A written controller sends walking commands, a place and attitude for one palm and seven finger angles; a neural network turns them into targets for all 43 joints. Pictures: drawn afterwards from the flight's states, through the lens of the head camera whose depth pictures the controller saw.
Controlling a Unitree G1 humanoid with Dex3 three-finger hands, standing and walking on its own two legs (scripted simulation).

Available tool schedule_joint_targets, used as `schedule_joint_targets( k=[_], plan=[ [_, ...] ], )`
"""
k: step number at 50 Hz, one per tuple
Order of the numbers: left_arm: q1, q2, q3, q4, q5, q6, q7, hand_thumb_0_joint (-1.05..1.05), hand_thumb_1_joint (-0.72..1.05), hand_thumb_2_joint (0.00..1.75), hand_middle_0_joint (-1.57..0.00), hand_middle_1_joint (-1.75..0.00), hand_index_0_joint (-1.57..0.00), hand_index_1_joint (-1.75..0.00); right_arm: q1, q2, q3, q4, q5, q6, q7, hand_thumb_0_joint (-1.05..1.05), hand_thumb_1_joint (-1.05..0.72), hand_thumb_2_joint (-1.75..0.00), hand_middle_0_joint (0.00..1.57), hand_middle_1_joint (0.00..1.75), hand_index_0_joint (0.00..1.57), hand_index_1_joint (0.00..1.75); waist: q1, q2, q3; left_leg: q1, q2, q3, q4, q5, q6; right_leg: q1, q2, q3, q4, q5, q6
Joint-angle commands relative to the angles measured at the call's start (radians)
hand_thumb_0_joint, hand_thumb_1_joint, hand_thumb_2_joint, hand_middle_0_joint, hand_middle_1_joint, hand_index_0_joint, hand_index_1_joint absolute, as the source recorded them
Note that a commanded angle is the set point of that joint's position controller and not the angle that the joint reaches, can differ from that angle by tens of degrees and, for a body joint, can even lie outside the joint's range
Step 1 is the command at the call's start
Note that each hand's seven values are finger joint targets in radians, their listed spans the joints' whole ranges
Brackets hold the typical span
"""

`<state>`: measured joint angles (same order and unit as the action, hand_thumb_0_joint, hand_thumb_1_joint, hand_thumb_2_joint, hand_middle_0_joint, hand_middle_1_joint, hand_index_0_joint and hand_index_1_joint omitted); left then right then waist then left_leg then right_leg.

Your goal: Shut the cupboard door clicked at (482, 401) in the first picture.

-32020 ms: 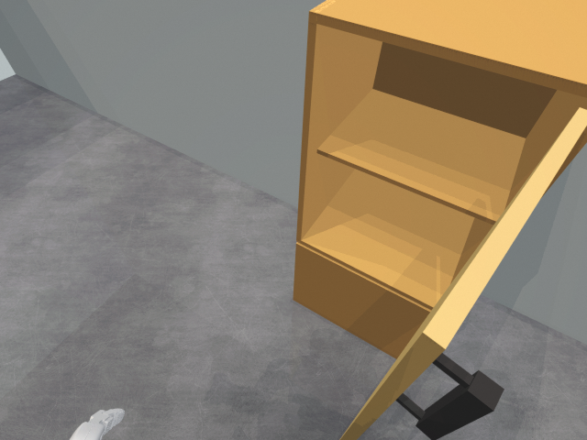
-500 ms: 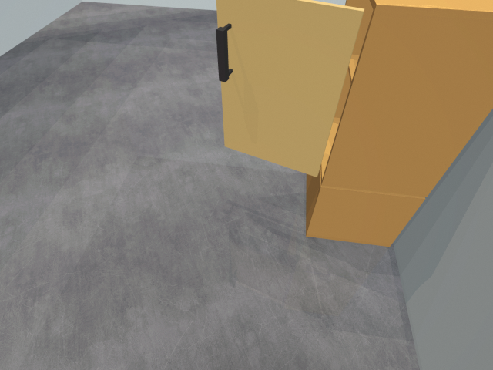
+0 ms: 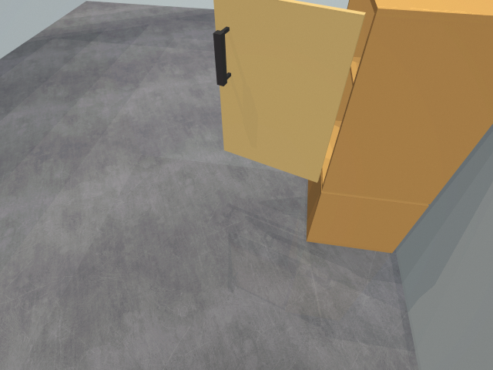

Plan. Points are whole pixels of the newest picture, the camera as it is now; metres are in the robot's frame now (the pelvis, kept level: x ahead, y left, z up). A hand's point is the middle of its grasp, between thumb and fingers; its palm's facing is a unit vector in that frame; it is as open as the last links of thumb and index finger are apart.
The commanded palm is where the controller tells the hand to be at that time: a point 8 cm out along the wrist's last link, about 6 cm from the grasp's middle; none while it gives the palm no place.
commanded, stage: walk to a spot facing it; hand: left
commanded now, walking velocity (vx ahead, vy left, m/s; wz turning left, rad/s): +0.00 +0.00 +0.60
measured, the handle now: (224, 56) +0.95 +0.11 +0.05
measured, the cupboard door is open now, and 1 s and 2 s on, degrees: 73 73 73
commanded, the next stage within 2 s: turn to face it in 1.48 s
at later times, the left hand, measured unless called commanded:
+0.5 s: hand out of the picture -0.01 +0.26 -0.20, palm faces +0.25 -0.94 -0.24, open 7.4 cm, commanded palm none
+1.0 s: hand out of the picture -0.03 +0.21 -0.16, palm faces +0.54 -0.80 -0.26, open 7.4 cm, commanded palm none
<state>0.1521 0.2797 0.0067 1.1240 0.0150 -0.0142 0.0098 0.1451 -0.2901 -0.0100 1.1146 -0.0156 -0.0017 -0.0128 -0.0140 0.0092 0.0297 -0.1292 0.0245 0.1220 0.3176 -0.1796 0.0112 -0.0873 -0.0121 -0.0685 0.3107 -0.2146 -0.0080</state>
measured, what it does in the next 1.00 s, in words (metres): steps on the spot, turning left: left foot, then right foot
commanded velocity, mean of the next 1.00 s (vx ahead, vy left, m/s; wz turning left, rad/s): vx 0.09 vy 0.00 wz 0.60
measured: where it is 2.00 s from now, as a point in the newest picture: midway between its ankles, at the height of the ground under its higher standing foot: outside the picture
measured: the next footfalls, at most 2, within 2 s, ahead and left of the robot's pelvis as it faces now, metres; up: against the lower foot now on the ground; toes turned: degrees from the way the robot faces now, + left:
left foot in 0.36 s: +0.04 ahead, +0.15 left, +0.00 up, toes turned +16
right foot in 0.80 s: +0.08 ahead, -0.10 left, +0.00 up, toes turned +26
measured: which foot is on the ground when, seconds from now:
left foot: down 0.00-0.12, up 0.14-0.34, down 0.36-0.78, up 0.80-1.00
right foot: down 0.00-0.36, up 0.38-0.78, down 0.80-1.00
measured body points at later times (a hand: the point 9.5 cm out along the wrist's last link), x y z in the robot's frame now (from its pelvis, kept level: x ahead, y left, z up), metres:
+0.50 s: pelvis -0.01 +0.04 -0.02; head +0.05 +0.08 +0.43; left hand -0.02 +0.31 -0.18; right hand +0.09 -0.19 -0.16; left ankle +0.00 +0.14 -0.75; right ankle -0.02 -0.12 -0.68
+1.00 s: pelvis +0.02 +0.01 +0.00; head +0.06 +0.01 +0.44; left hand -0.06 +0.25 -0.14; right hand +0.22 -0.19 -0.15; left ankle -0.05 +0.13 -0.66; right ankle +0.05 -0.12 -0.75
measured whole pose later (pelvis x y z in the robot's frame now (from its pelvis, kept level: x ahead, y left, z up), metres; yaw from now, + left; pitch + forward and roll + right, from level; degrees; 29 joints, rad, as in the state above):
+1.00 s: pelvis +0.02 +0.01 +0.00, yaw +35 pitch +1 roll +1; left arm 0.25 0.19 0.04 0.91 0.02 -0.01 0.01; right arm 0.23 -0.28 -0.09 0.92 -0.04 0.07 0.04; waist -0.04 0.03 0.05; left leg -0.58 0.03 0.01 1.13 -0.30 -0.05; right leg -0.12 -0.08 -0.14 0.40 -0.29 0.01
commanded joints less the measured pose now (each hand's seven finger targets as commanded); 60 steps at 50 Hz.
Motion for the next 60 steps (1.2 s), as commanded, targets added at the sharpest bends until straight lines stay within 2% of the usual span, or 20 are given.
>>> schedule_joint_targets(
  k=[1, 5, 9, 13, 16, 17, 18, 19, 21, 26, 34, 37, 38, 39, 40, 42, 44, 56, 58, 60],
  plan=[
    [0.063, 0.099, 0.026, -0.036, -0.004, 0.007, 0.024, 0.0, 0.9, 0.9, -0.2, -0.3, -0.2, -0.3, 0.046, -0.06, -0.011, -0.042, 0.002, 0.009, -0.003, 0.0, -0.9, -0.9, 0.2, 0.3, 0.2, 0.3, 0.008, -0.014, -0.034, -0.007, 0.103, -0.12, 0.029, 0.227, -0.009, -0.017, -0.149, 0.061, 0.038, 0.273, -0.009],
    [0.104, 0.146, 0.057, -0.069, 0.0, 0.018, 0.03, 0.0, 0.9, 0.9, -0.2, -0.3, -0.2, -0.3, 0.039, -0.054, -0.028, -0.084, 0.004, 0.025, 0.001, 0.0, -0.9, -0.9, 0.2, 0.3, 0.2, 0.3, 0.028, -0.098, -0.038, -0.14, 0.042, -0.079, 0.205, 0.139, -0.027, 0.038, -0.248, 0.097, 0.059, 0.381, -0.076],
    [0.126, 0.142, 0.077, -0.114, 0.015, 0.021, 0.042, 0.0, 0.9, 0.9, -0.2, -0.3, -0.2, -0.3, 0.007, -0.041, -0.05, -0.147, 0.003, 0.046, 0.0, 0.0, -0.9, -0.9, 0.2, 0.3, 0.2, 0.3, 0.052, -0.176, -0.011, -0.345, 0.019, -0.108, 0.65, -0.359, -0.03, 0.071, -0.399, 0.135, 0.052, 0.588, -0.215],
    [0.051, 0.149, 0.093, -0.18, 0.019, 0.021, 0.036, 0.0, 0.9, 0.9, -0.2, -0.3, -0.2, -0.3, 0.034, -0.001, -0.052, -0.179, 0.007, 0.047, 0.018, 0.0, -0.9, -0.9, 0.2, 0.3, 0.2, 0.3, 0.006, -0.142, 0.024, -0.29, 0.056, -0.08, 0.512, -0.298, -0.042, -0.011, -0.365, 0.003, 0.12, 0.506, -0.154],
    [0.053, 0.126, 0.095, -0.199, 0.005, 0.029, 0.03, 0.0, 0.9, 0.9, -0.2, -0.3, -0.2, -0.3, 0.175, -0.033, -0.06, -0.16, -0.003, 0.035, 0.026, 0.0, -0.9, -0.9, 0.2, 0.3, 0.2, 0.3, -0.054, -0.019, -0.043, -0.028, 0.044, -0.073, 0.183, 0.094, -0.027, -0.147, -0.276, -0.104, 0.358, 0.267, -0.033],
    [0.097, 0.062, 0.088, -0.22, -0.005, 0.039, 0.024, 0.0, 0.9, 0.9, -0.2, -0.3, -0.2, -0.3, 0.223, -0.136, -0.083, -0.163, -0.013, 0.026, 0.021, 0.0, -0.9, -0.9, 0.2, 0.3, 0.2, 0.3, -0.058, 0.303, -0.07, 0.049, 0.246, -0.419, 0.076, 0.4, 0.07, -0.334, -0.128, -0.142, 0.582, -0.172, 0.056],
    [0.044, 0.038, 0.074, -0.26, -0.001, 0.046, 0.028, 0.0, 0.9, 0.9, -0.2, -0.3, -0.2, -0.3, 0.265, -0.194, -0.099, -0.157, -0.01, 0.029, 0.007, 0.0, -0.9, -0.9, 0.2, 0.3, 0.2, 0.3, -0.085, 0.355, -0.087, 0.045, 0.381, -0.598, 0.011, 0.552, 0.175, -0.423, -0.059, -0.024, 0.748, -0.497, 0.066],
    [0.009, 0.058, 0.075, -0.277, 0.006, 0.05, 0.026, 0.0, 0.9, 0.9, -0.2, -0.3, -0.2, -0.3, 0.261, -0.196, -0.101, -0.155, -0.011, 0.032, 0.005, 0.0, -0.9, -0.9, 0.2, 0.3, 0.2, 0.3, -0.08, 0.209, -0.063, -0.028, 0.378, -0.544, -0.004, 0.302, 0.194, -0.398, -0.084, 0.048, 0.814, -0.433, 0.045],
    [-0.015, 0.048, 0.089, -0.266, 0.011, 0.054, 0.02, 0.0, 0.9, 0.9, -0.2, -0.3, -0.2, -0.3, 0.17, -0.154, -0.092, -0.197, -0.018, 0.027, -0.008, 0.0, -0.9, -0.9, 0.2, 0.3, 0.2, 0.3, -0.049, 0.199, -0.022, -0.119, 0.29, -0.537, -0.041, 0.02, 0.15, -0.458, -0.087, 0.079, 0.859, -0.303, 0.049],
    [0.034, 0.03, 0.089, -0.259, 0.007, 0.04, 0.007, 0.0, 0.9, 0.9, -0.2, -0.3, -0.2, -0.3, 0.122, -0.12, -0.086, -0.22, -0.013, 0.014, -0.015, 0.0, -0.9, -0.9, 0.2, 0.3, 0.2, 0.3, -0.01, 0.065, -0.111, -0.019, 0.204, -0.43, 0.001, 0.134, 0.139, -0.458, -0.061, 0.09, 0.774, -0.162, 0.07],
    [0.001, 0.033, 0.077, -0.308, 0.004, 0.04, 0.015, 0.0, 0.9, 0.9, -0.2, -0.3, -0.2, -0.3, 0.121, -0.132, -0.105, -0.229, -0.019, 0.033, -0.004, 0.0, -0.9, -0.9, 0.2, 0.3, 0.2, 0.3, -0.022, 0.169, -0.103, -0.051, 0.163, -0.504, 0.029, 0.193, 0.147, -0.329, 0.0, 0.078, 0.464, -0.204, 0.066],
    [0.123, 0.051, 0.086, -0.275, 0.001, 0.038, 0.012, 0.0, 0.9, 0.9, -0.2, -0.3, -0.2, -0.3, 0.047, -0.127, -0.11, -0.262, -0.014, 0.044, 0.002, 0.0, -0.9, -0.9, 0.2, 0.3, 0.2, 0.3, 0.035, 0.162, -0.114, -0.242, 0.097, -0.504, 0.026, -0.157, 0.1, -0.068, 0.034, 0.04, 0.243, -0.126, 0.052],
    [0.186, 0.084, 0.097, -0.26, 0.007, 0.032, 0.012, 0.0, 0.9, 0.9, -0.2, -0.3, -0.2, -0.3, 0.023, -0.099, -0.109, -0.276, -0.009, 0.047, 0.005, 0.0, -0.9, -0.9, 0.2, 0.3, 0.2, 0.3, 0.07, 0.085, -0.11, -0.391, 0.033, -0.458, 0.091, -0.315, 0.059, 0.093, -0.009, 0.079, 0.087, -0.153, 0.034],
    [0.224, 0.186, 0.117, -0.267, 0.028, 0.02, 0.018, 0.0, 0.9, 0.9, -0.2, -0.3, -0.2, -0.3, 0.042, -0.033, -0.098, -0.289, 0.002, 0.045, 0.011, 0.0, -0.9, -0.9, 0.2, 0.3, 0.2, 0.3, 0.093, -0.205, -0.124, -0.602, -0.099, -0.294, 0.392, -0.414, -0.017, 0.23, -0.256, 0.385, -0.123, -0.423, -0.047],
    [0.168, 0.211, 0.11, -0.284, 0.022, 0.024, 0.024, 0.0, 0.9, 0.9, -0.2, -0.3, -0.2, -0.3, 0.01, -0.036, -0.1, -0.303, -0.01, 0.038, 0.014, 0.0, -0.9, -0.9, 0.2, 0.3, 0.2, 0.3, 0.083, -0.308, -0.024, -0.651, -0.12, -0.19, 0.684, -0.403, -0.05, 0.044, -0.459, 0.587, -0.205, -0.529, -0.121],
    [-0.019, 0.149, 0.095, -0.333, 0.008, 0.016, 0.022, 0.0, 0.9, 0.9, -0.2, -0.3, -0.2, -0.3, 0.074, -0.052, -0.105, -0.291, -0.022, 0.056, 0.034, 0.0, -0.9, -0.9, 0.2, 0.3, 0.2, 0.3, -0.031, -0.163, 0.04, -0.567, -0.041, -0.202, 0.896, -0.246, -0.047, -0.164, -0.392, 0.387, -0.181, -0.407, -0.113],
    [-0.024, 0.088, 0.084, -0.324, 0.006, -0.006, 0.021, 0.0, 0.9, 0.9, -0.2, -0.3, -0.2, -0.3, 0.087, -0.05, -0.1, -0.265, -0.02, 0.052, 0.047, 0.0, -0.9, -0.9, 0.2, 0.3, 0.2, 0.3, -0.044, -0.189, 0.038, -0.554, 0.013, -0.172, 0.933, -0.156, -0.059, -0.121, -0.309, 0.221, -0.132, -0.239, -0.091],
    [0.265, 0.12, 0.102, -0.206, 0.021, -0.038, 0.007, 0.0, 0.9, 0.9, -0.2, -0.3, -0.2, -0.3, -0.139, 0.011, -0.053, -0.338, -0.01, 0.015, 0.075, 0.0, -0.9, -0.9, 0.2, 0.3, 0.2, 0.3, 0.077, -0.195, 0.032, -0.474, 0.033, -0.01, 0.406, -0.196, -0.023, 0.165, -0.363, -0.029, 0.005, 0.248, -0.088],
    [0.242, 0.146, 0.109, -0.209, 0.019, -0.04, 0.002, 0.0, 0.9, 0.9, -0.2, -0.3, -0.2, -0.3, -0.07, -0.003, -0.055, -0.324, -0.011, 0.001, 0.071, 0.0, -0.9, -0.9, 0.2, 0.3, 0.2, 0.3, 0.039, -0.19, 0.002, -0.3, -0.012, 0.04, 0.307, -0.215, 0.003, 0.111, -0.366, -0.079, 0.106, 0.383, -0.074],
    [0.225, 0.139, 0.103, -0.213, 0.006, -0.043, -0.008, 0.0, 0.9, 0.9, -0.2, -0.3, -0.2, -0.3, 0.187, -0.096, -0.079, -0.257, -0.017, -0.012, 0.058, 0.0, -0.9, -0.9, 0.2, 0.3, 0.2, 0.3, -0.095, -0.031, -0.159, 0.182, -0.01, -0.009, 0.148, -0.087, 0.042, -0.122, -0.291, -0.19, 0.502, 0.356, -0.003]
  ],
)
